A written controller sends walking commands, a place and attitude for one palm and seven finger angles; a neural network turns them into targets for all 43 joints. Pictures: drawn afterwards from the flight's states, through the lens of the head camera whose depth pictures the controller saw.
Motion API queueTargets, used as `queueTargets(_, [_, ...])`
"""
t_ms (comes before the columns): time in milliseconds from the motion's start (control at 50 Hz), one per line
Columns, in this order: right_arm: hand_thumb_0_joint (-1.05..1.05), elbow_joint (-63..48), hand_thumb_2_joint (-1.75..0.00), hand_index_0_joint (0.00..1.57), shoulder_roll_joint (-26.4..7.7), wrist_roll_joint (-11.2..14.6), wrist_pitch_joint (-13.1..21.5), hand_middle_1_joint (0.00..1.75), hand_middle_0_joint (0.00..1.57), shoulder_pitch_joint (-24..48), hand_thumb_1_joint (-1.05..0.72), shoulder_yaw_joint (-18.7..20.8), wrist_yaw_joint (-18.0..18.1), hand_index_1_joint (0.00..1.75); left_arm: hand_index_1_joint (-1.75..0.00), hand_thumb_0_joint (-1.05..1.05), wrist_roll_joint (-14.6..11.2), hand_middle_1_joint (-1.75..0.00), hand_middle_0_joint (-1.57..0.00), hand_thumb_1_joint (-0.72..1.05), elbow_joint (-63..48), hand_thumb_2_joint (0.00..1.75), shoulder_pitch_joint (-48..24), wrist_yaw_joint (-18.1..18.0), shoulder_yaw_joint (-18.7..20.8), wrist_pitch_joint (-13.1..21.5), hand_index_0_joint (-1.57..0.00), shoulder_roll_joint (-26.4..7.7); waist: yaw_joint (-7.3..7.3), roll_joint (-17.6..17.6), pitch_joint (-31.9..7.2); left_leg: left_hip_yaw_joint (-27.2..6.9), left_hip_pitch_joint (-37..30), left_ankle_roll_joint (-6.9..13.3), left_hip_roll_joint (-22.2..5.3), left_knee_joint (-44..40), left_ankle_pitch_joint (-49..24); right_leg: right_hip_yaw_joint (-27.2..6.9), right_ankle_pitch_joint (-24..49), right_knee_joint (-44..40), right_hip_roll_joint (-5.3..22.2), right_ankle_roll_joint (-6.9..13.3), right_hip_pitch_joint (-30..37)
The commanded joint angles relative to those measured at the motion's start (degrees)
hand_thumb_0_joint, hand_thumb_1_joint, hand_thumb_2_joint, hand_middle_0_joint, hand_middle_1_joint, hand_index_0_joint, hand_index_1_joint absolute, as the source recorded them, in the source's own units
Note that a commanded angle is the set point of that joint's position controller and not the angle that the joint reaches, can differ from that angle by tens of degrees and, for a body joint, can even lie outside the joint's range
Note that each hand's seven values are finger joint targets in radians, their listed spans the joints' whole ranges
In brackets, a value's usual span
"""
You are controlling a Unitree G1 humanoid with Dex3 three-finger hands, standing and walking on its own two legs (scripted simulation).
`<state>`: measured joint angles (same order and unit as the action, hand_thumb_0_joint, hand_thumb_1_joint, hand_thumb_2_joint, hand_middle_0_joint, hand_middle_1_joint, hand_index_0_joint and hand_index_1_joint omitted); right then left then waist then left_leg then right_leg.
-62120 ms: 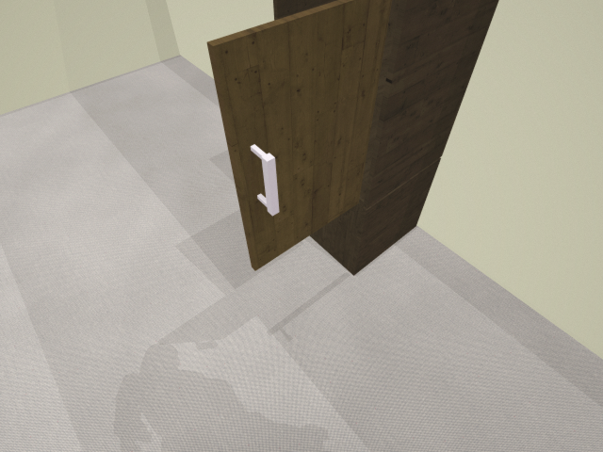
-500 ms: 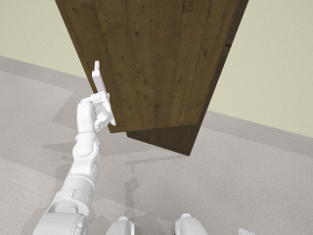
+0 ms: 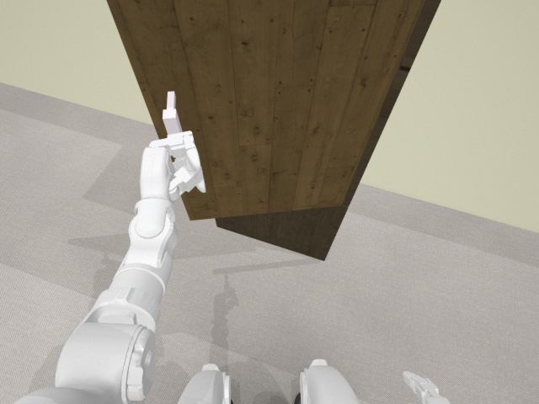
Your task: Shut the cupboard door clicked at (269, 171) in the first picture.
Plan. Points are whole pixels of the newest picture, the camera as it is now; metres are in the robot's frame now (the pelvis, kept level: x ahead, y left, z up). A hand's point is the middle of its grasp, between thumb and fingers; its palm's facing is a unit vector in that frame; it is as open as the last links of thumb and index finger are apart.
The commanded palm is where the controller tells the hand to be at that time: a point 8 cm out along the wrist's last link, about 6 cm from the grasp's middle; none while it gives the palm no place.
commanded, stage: push the door shut along its arc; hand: left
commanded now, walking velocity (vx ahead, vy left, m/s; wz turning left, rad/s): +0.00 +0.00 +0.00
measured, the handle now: (180, 139) +0.52 +0.13 +0.06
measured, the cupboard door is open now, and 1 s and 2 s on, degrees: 26 11 3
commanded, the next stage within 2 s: pull the fist back off the door in 1.38 s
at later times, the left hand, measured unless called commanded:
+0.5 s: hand (209, 145) +0.50 +0.08 +0.06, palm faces -0.12 -0.99 -0.05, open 3.1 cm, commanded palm +0.50 +0.13 +0.06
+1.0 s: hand (231, 115) +0.56 +0.05 +0.07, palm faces -0.26 -0.97 -0.03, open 3.1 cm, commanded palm +0.57 +0.11 +0.06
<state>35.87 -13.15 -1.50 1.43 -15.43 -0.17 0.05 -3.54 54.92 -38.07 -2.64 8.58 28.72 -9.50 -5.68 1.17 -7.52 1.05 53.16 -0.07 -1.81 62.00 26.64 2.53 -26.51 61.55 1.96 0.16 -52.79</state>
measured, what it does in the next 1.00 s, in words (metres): stands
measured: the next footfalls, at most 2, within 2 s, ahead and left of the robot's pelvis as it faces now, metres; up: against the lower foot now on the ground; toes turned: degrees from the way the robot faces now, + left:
none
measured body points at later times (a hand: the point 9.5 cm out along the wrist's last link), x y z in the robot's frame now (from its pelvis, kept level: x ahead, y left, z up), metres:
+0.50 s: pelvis -0.01 +0.00 -0.02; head +0.12 +0.00 +0.42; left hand +0.50 +0.14 +0.06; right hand +0.00 -0.27 -0.13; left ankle +0.03 +0.12 -0.66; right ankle +0.03 -0.12 -0.66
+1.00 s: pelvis -0.01 +0.00 -0.03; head +0.16 +0.00 +0.39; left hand +0.57 +0.10 +0.07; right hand -0.04 -0.26 -0.14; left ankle +0.03 +0.12 -0.66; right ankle +0.03 -0.12 -0.66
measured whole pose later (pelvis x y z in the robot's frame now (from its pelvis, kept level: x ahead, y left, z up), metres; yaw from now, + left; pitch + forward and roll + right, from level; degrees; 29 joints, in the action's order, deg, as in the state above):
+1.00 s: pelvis -0.01 +0.00 -0.03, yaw -2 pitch +27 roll -2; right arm 36.3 -15.3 -2.0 0.8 -22.5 -1.9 -1.1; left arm -1.1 75.2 -69.4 11.8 15.7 20.0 -25.7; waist -15.3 3.7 -6.8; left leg -0.4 69.5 0.0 -3.5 70.9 28.7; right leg 3.5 -27.3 68.1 0.4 0.4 -68.1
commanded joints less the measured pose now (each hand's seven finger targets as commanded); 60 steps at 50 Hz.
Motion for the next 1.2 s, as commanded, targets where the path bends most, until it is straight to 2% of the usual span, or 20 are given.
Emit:
queueTargets(0, [0.0, -3.6, -0.9, 0.2, -9.08, -0.2, 1.26, 0.3, 0.2, -6.76, -0.9, 3.68, 0.1, 0.3, -1.5, 0.0, -0.93, -1.5, -1.3, 0.9, -8.39, 0.9, -26.58, 1.61, 2.1, 3.73, -1.3, -7.58, -2.0, 0.09, -24.03, -2.19, -14.53, 0.64, 1.83, -6.75, -13.38, -0.71, 16.18, -7.04, -2.39, 0.9, 9.19])
queueTargets(40, [0.0, -3.16, -0.9, 0.2, -9.4, -0.25, 0.96, 0.3, 0.2, -7.63, -0.9, 3.72, 0.12, 0.3, -1.5, 0.0, -0.92, -1.5, -1.3, 0.9, -7.11, 0.9, -30.41, 2.63, 1.89, 3.59, -1.3, -8.3, -3.52, -2.08, -23.28, -2.24, -12.6, 1.01, 1.84, -6.21, -12.47, -1.01, 16.06, -7.19, -2.42, 0.55, 9.17])
queueTargets(80, [0.0, -3.03, -0.9, 0.2, -9.76, -0.19, 0.7, 0.3, 0.2, -8.4, -0.9, 3.76, 0.25, 0.3, -1.5, 0.0, -0.68, -1.5, -1.3, 0.9, -5.39, 0.9, -30.91, 3.67, 3.65, 3.63, -1.3, -10.94, -2.99, -1.27, -24.43, -2.45, -12.26, 0.93, 1.85, -5.93, -12.88, -1.11, 16.14, -6.61, -2.42, 0.78, 9.12])
queueTargets(120, [0.0, -2.79, -0.9, 0.2, -9.6, -0.14, 0.58, 0.3, 0.2, -8.9, -0.9, 3.92, 0.05, 0.3, -1.5, 0.0, -0.78, -1.5, -1.3, 0.9, -5.49, 0.9, -33.69, 4.8, 1.14, 3.56, -1.3, -8.38, -4.01, 0.42, -24.43, -2.65, -13.44, 0.89, 1.79, -5.62, -13.01, -0.86, 15.57, -6.56, -2.48, 0.8, 7.06])
queueTargets(180, [0.0, -2.38, -0.9, 0.2, -10.24, -0.19, 0.38, 0.3, 0.2, -10.12, -0.9, 4.07, 0.02, 0.3, -1.5, 0.0, -1.25, -1.5, -1.3, 0.9, -4.93, 0.9, -35.03, 5.8, 2.83, 3.59, -1.3, -10.68, -3.81, 1.15, -26.92, -3.33, -15.11, 0.84, 1.62, -5.2, -14.94, -0.65, 16.05, -5.85, -2.64, 1.09, 6.39])
queueTargets(220, [0.0, -2.12, -0.9, 0.2, -10.13, -0.11, 0.21, 0.3, 0.2, -10.47, -0.9, 4.08, -0.24, 0.3, -1.5, 0.0, -1.39, -1.5, -1.3, 0.9, -4.25, 0.9, -36.43, 6.57, 0.68, 3.31, -1.3, -8.34, -4.55, 2.07, -26.19, -3.56, -15.56, 0.73, 1.51, -5.12, -14.4, -0.39, 14.88, -6.01, -2.71, 1.1, 4.6])
queueTargets(300, [0.0, -1.2, -0.9, 0.2, -10.86, -0.18, -0.04, 0.3, 0.2, -11.73, -0.9, 3.93, -0.06, 0.3, -1.5, 0.0, -1.01, -1.5, -1.3, 0.9, -1.2, 0.9, -41.96, 6.55, 2.66, 2.48, -1.3, -12.16, -6.53, 0.44, -23.98, -3.78, -11.92, 1.3, 1.57, -4.61, -10.78, -0.84, 12.13, -6.48, -2.8, 0.8, 3.42])
queueTargets(320, [0.0, -1.2, -0.9, 0.2, -11.09, -0.26, 0.0, 0.3, 0.2, -12.08, -0.9, 3.95, 0.0, 0.3, -1.5, 0.0, -0.78, -1.5, -1.3, 0.9, -1.0, 0.9, -42.57, 6.54, 4.11, 2.52, -1.3, -14.03, -6.18, 0.74, -24.52, -3.92, -11.53, 1.26, 1.57, -4.61, -10.45, -0.84, 11.67, -6.27, -2.73, 0.9, 3.7])
queueTargets(380, [0.0, -1.09, -0.9, 0.2, -11.18, -0.39, 0.17, 0.3, 0.2, -12.58, -0.9, 3.93, -0.11, 0.3, -1.5, 0.0, -0.18, -1.5, -1.3, 0.9, -1.58, 0.9, -46.14, 7.3, 1.84, 2.94, -1.3, -12.95, -7.39, 3.89, -27.1, -4.55, -13.98, 1.23, 1.4, -3.89, -11.58, -0.71, 11.6, -5.49, -2.71, 1.06, 1.08])
queueTargets(400, [0.0, -0.78, -0.9, 0.2, -11.24, -0.48, 0.19, 0.3, 0.2, -13.02, -0.9, 3.95, -0.18, 0.3, -1.5, 0.0, -0.26, -1.5, -1.3, 0.9, -0.02, 0.9, -45.83, 7.53, 2.65, 2.64, -1.3, -13.55, -7.06, 3.59, -26.68, -4.66, -13.41, 1.13, 1.36, -3.74, -11.39, -0.65, 11.29, -5.38, -2.8, 1.13, 1.09])
queueTargets(460, [0.0, -0.68, -0.9, 0.2, -11.8, -0.55, 0.27, 0.3, 0.2, -13.94, -0.9, 3.72, -0.05, 0.3, -1.5, 0.0, -0.51, -1.5, -1.3, 0.9, 1.59, 0.9, -49.53, 8.21, 3.64, 1.75, -1.3, -15.78, -8.61, 3.5, -25.54, -4.77, -11.59, 1.6, 1.39, -3.12, -10.04, -0.86, 10.28, -5.47, -2.91, 1.08, 0.1])
queueTargets(500, [0.0, -0.82, -0.9, 0.2, -11.99, -0.49, 0.3, 0.3, 0.2, -13.96, -0.9, 3.62, -0.16, 0.3, -1.5, 0.0, -0.32, -1.5, -1.3, 0.9, 2.46, 0.9, -49.51, 8.76, 4.76, 1.32, -1.3, -17.64, -8.04, 4.18, -27.63, -4.78, -11.14, 1.51, 1.37, -2.67, -10.01, -1.05, 10.11, -5.09, -2.88, 1.14, 0.5])
queueTargets(540, [0.0, -0.83, -0.9, 0.2, -12.02, -0.42, 0.33, 0.3, 0.2, -14.41, -0.9, 3.4, -0.16, 0.3, -1.5, 0.0, -0.27, -1.5, -1.3, 0.9, 3.46, 0.9, -50.93, 9.49, 5.17, 0.54, -1.3, -18.84, -9.05, 2.8, -27.05, -4.31, -8.82, 1.92, 1.38, -1.87, -9.84, -1.6, 10.65, -5.33, -2.91, 0.85, 1.4])
queueTargets(620, [0.0, -1.11, -0.9, 0.2, -12.19, -0.35, 0.22, 0.3, 0.2, -15.38, -0.9, 3.05, -0.26, 0.3, -1.5, 0.0, 0.18, -1.5, -1.3, 0.9, 5.14, 0.9, -51.99, 10.96, 6.74, -0.41, -1.3, -21.99, -9.19, 3.93, -28.02, -4.25, -7.35, 1.98, 1.22, -0.77, -10.88, -1.78, 11.52, -4.46, -3.04, 0.95, 1.45])
queueTargets(740, [0.0, -1.25, -0.9, 0.2, -12.19, -0.37, 0.0, 0.3, 0.2, -16.91, -0.9, 2.96, -0.69, 0.3, -1.5, 0.0, 0.91, -1.5, -1.3, 0.9, 6.15, 0.9, -55.34, 12.83, 5.04, -2.43, -1.3, -21.36, -10.69, 5.38, -28.55, -4.75, -7.91, 2.0, 0.86, 0.36, -12.36, -1.36, 12.14, -3.77, -3.31, 1.01, -0.88])
queueTargets(780, [0.0, -1.04, -0.9, 0.2, -12.47, -0.49, 0.1, 0.3, 0.2, -17.57, -0.9, 2.99, -0.58, 0.3, -1.5, 0.0, 0.46, -1.5, -1.3, 0.9, 4.19, 0.9, -58.73, 13.29, 5.78, -2.53, -1.3, -22.46, -11.22, 6.37, -31.14, -4.98, -9.25, 2.14, 0.7, 1.12, -14.04, -1.39, 13.23, -3.27, -3.32, 0.94, -1.27])
queueTargets(840, [0.0, -0.91, -0.9, 0.2, -12.31, -0.53, 0.08, 0.3, 0.2, -17.98, -0.9, 2.67, -0.66, 0.3, -1.5, 0.0, 0.58, -1.5, -1.3, 0.9, 6.2, 0.9, -59.73, 14.08, 5.83, -4.06, -1.3, -23.04, -11.66, 6.83, -29.88, -4.56, -7.02, 2.27, 0.85, 1.81, -13.56, -1.6, 13.23, -3.38, -3.5, 0.95, -1.11])
queueTargets(1000, [0.0, -1.25, -0.9, 0.2, -12.64, -0.92, 0.14, 0.3, 0.2, -20.01, -0.9, 1.85, -0.75, 0.3, -1.5, 0.0, 3.13, -1.5, -1.3, 0.9, 9.13, 0.9, -62.77, 14.91, 10.37, -6.44, -1.3, -31.5, -12.24, 7.64, -31.36, -4.48, -3.31, 2.64, 0.54, 4.03, -15.73, -1.46, 15.19, -1.44, -3.87, 1.06, -0.72])
queueTargets(1040, [0.0, -1.59, -0.9, 0.2, -12.6, -0.97, 0.07, 0.3, 0.2, -20.29, -0.9, 1.92, -1.0, 0.3, -1.5, 0.0, 3.36, -1.5, -1.3, 0.9, 9.06, 0.9, -62.11, 15.65, 9.92, -7.15, -1.3, -31.02, -12.09, 8.45, -32.74, -4.24, -3.72, 2.56, 0.58, 4.51, -17.16, -1.48, 16.58, -1.19, -3.99, 1.14, -0.45])
queueTargets(1180, [0.0, -0.07, -0.9, 0.2, -13.12, -1.16, 0.06, 0.3, 0.2, -22.47, -0.9, 2.24, -0.79, 0.3, -1.5, 0.0, 3.39, -1.5, -1.3, 0.9, 8.39, 0.9, -69.49, 17.39, 7.57, -9.38, -1.3, -29.01, -15.0, 9.93, -33.3, -5.58, -7.14, 2.56, -0.14, 5.61, -19.01, -0.42, 16.12, -0.61, -4.27, 1.14, -6.35])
